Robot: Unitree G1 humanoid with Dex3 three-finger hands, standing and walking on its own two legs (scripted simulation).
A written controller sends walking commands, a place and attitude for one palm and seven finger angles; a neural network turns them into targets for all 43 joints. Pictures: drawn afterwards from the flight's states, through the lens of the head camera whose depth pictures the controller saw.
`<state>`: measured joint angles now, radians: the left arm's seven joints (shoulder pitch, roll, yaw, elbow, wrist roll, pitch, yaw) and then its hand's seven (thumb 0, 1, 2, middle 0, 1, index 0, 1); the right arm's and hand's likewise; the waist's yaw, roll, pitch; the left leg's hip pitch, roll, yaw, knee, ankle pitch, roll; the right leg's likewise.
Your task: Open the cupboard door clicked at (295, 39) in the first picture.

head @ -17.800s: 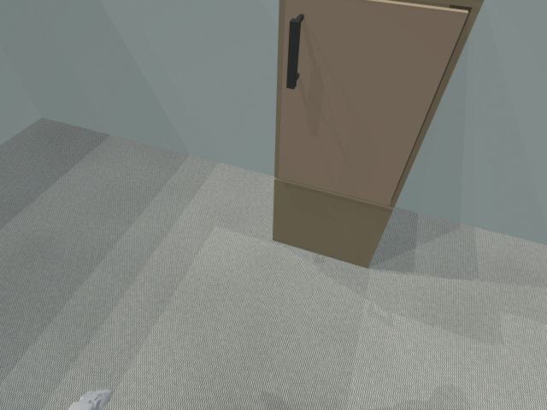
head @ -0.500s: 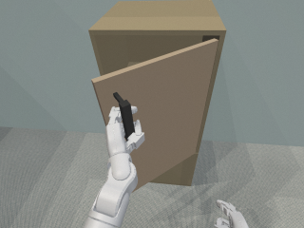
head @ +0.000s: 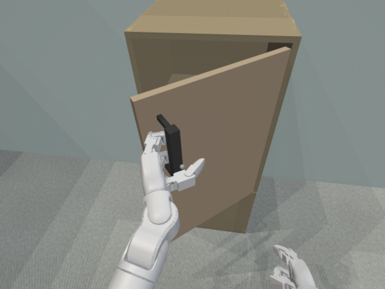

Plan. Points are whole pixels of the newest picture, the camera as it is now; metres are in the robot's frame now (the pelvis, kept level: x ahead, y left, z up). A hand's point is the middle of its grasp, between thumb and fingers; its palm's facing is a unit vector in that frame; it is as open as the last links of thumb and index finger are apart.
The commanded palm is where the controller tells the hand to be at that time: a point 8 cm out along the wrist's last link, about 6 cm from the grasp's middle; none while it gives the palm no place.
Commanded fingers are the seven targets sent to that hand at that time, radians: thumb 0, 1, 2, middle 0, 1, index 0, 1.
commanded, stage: open thumb and fingers to let go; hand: left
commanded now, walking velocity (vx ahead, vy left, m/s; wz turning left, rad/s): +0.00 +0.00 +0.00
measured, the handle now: (170, 152) +0.36 +0.08 +0.13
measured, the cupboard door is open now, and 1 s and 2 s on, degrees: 40 44 43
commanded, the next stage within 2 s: slide the hand sideways off the handle in 0.46 s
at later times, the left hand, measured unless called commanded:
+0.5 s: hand (187, 169) +0.31 +0.04 +0.13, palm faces +0.22 -0.98 -0.01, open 15.5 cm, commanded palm +0.26 +0.08 +0.12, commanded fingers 0.00 -0.50 0.30 -0.15 -0.30 -0.15 -0.30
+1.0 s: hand (184, 186) +0.27 +0.04 +0.14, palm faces -0.15 -0.99 +0.01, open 16.4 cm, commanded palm +0.24 +0.10 +0.12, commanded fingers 0.00 -0.50 0.30 -0.15 -0.30 -0.15 -0.30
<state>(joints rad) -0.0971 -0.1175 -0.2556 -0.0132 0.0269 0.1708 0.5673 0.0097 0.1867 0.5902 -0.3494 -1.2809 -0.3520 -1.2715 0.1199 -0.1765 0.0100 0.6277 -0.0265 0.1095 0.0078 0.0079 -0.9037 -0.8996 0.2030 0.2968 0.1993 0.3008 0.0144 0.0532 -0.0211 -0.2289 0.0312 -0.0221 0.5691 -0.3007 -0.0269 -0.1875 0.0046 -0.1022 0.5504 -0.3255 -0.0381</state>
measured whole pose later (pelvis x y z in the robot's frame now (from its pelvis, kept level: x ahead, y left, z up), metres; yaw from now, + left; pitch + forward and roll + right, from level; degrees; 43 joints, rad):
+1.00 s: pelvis -0.02 +0.01 +0.00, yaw -2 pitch -4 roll +0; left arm -0.05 0.00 -0.22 -0.01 -0.07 0.06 0.12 -0.01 -0.50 0.30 -0.15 -0.31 -0.14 -0.30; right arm 0.18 -0.18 0.05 0.56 0.02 0.07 0.00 0.01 -0.90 -0.90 0.20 0.30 0.20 0.30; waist 0.01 0.03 -0.02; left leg -0.22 0.03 0.02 0.56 -0.27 -0.01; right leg -0.20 0.00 -0.06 0.56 -0.29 -0.03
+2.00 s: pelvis +0.00 +0.01 -0.01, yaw -1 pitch -2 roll +0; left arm 0.37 0.19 0.02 -0.39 -0.19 0.03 -0.13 -0.01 -0.50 0.30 -0.15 -0.31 -0.15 -0.30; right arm 0.23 -0.22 0.06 0.54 0.03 -0.12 -0.06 0.01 -0.90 -0.90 0.20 0.30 0.20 0.30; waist 0.02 0.04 -0.03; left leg -0.27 0.03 -0.01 0.63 -0.33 -0.01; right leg -0.24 0.00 -0.08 0.61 -0.35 -0.03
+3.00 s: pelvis +0.01 +0.03 +0.01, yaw -2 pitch -4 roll -1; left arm 0.46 0.32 0.29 -0.38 -0.05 -0.10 0.13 0.00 0.49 0.72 -0.19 -0.31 -0.19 -0.30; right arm 0.19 -0.22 0.02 0.65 0.00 -0.10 -0.08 0.01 -0.90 -0.90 0.21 0.30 0.20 0.30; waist 0.06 0.05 0.02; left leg -0.09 0.01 0.03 0.42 -0.25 0.01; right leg -0.06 -0.01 -0.05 0.38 -0.25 0.00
